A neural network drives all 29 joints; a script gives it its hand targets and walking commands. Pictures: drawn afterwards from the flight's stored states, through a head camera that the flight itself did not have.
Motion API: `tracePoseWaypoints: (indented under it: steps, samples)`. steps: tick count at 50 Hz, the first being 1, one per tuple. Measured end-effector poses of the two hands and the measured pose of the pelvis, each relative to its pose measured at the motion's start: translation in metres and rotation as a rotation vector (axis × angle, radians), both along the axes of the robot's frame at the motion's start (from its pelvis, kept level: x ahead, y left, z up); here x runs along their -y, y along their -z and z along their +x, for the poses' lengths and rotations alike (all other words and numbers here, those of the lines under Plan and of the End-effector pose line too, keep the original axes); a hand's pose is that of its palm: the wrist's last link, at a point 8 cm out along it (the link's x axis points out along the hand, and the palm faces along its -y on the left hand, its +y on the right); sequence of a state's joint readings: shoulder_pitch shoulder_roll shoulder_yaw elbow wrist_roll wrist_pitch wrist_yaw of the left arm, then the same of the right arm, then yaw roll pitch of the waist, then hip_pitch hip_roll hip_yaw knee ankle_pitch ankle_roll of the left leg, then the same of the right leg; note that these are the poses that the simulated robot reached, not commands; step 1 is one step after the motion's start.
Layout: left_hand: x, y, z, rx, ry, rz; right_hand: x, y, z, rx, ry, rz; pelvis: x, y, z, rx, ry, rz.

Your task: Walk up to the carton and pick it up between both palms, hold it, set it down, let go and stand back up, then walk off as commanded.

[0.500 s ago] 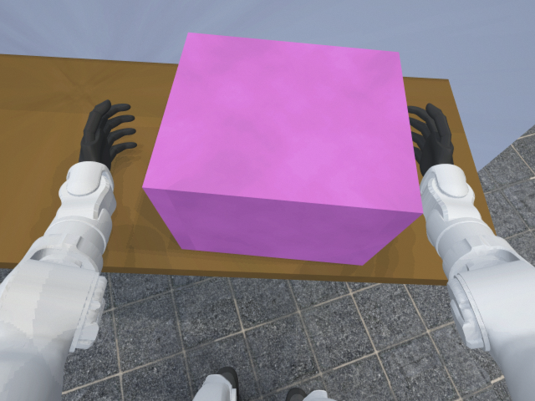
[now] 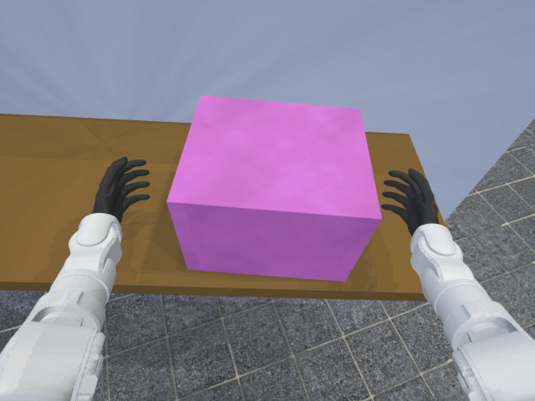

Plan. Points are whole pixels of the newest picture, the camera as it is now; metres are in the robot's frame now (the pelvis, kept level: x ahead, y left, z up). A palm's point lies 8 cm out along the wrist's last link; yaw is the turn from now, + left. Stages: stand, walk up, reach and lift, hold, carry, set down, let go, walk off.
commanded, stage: set down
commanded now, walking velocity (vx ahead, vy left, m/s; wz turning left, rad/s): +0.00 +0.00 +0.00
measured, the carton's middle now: (273, 189) +0.48 -0.01 +0.01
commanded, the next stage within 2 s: none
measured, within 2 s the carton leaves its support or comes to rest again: neither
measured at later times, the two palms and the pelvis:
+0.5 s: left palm (106, 253) +0.34 +0.24 +0.04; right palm (433, 262) +0.32 -0.24 +0.04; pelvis +0.01 +0.00 +0.01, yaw +0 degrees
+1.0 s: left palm (88, 301) +0.27 +0.25 +0.02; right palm (442, 299) +0.27 -0.24 +0.03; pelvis +0.03 -0.02 +0.02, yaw +0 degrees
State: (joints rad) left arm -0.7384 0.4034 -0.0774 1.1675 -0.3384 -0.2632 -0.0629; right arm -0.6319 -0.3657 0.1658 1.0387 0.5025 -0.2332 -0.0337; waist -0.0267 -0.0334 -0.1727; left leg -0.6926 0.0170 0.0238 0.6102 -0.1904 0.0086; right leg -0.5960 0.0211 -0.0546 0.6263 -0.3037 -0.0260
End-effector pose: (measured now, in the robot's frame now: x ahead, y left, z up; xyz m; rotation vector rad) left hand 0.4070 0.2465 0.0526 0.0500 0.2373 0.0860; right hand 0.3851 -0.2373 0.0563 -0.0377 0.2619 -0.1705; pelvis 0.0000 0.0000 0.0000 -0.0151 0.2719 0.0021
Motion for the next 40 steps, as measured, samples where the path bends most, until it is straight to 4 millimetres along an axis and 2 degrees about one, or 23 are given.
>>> tracePoseWaypoints:
  steps: [8,17,29,40]
  samples:
    - [-0.012,0.011,-0.031,-0.020,-0.004,0.013,-0.010,0.007,-0.021,-0.020,-0.019,0.029,-0.004,-0.001,-0.007,0.056,-0.015,-0.001]
    - [-0.003,0.025,-0.059,-0.036,0.010,-0.003,-0.007,0.022,-0.047,-0.033,-0.009,0.060,-0.005,-0.006,-0.003,0.084,-0.017,-0.004]
    - [0.007,0.015,-0.070,-0.020,0.014,-0.023,0.006,0.017,-0.072,-0.023,-0.009,0.056,0.004,-0.015,0.011,0.183,0.009,0.012]
    - [0.000,0.023,-0.095,-0.047,-0.012,-0.010,0.005,0.021,-0.088,-0.012,-0.009,0.045,0.012,-0.021,0.024,0.229,0.004,0.020]
